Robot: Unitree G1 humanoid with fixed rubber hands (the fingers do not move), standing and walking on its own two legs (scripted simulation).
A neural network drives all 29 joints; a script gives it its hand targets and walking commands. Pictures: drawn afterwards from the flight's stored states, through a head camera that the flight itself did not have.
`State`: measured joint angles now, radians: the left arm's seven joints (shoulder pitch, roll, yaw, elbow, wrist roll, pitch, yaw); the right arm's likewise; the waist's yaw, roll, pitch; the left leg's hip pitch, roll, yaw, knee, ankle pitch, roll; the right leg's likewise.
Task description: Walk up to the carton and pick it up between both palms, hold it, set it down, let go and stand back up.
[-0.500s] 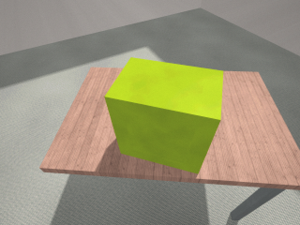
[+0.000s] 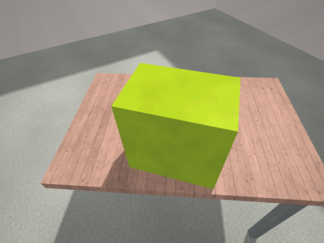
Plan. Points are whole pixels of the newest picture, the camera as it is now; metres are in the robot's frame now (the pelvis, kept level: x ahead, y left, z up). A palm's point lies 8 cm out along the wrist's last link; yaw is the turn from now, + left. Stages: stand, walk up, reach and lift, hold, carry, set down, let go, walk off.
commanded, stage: stand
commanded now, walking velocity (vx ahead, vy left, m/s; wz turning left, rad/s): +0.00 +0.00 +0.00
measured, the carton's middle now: (177, 128) +0.42 -0.02 +0.01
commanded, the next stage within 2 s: none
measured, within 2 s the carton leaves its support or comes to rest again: neither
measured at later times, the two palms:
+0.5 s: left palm out of the picture +0.00 +0.24 -0.13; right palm out of the picture -0.01 -0.25 -0.14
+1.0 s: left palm out of the picture +0.00 +0.24 -0.13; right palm out of the picture -0.01 -0.24 -0.14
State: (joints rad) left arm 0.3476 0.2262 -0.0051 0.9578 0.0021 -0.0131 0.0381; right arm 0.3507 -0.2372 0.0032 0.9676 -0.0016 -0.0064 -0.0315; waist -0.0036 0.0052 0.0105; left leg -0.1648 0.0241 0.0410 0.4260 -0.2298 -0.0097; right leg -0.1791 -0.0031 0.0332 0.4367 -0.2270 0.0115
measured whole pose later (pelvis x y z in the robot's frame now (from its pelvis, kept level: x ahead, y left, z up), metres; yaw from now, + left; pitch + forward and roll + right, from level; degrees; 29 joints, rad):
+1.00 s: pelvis +0.00 +0.00 +0.00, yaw +0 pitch -2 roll +0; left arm 0.34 0.20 -0.01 1.02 0.00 -0.01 0.04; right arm 0.36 -0.21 0.00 1.01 0.00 -0.01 -0.04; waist 0.00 0.00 0.02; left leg -0.16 0.02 0.04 0.41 -0.23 -0.01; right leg -0.17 0.00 0.04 0.42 -0.22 0.01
